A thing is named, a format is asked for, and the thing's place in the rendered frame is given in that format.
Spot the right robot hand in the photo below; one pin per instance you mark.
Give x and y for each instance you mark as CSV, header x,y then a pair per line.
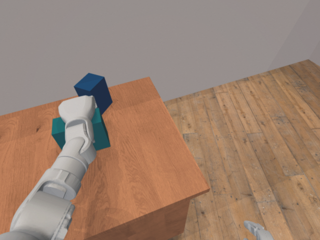
x,y
257,230

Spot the sponge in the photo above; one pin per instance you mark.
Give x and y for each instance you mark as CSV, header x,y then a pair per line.
x,y
99,129

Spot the robot left upper arm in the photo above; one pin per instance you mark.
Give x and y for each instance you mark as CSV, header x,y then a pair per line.
x,y
46,217

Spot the table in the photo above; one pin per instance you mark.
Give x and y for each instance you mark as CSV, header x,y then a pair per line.
x,y
139,188

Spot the left robot hand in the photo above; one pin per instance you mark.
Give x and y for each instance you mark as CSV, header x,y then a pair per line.
x,y
82,106

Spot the robot left forearm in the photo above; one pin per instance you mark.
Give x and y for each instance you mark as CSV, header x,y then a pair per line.
x,y
64,177

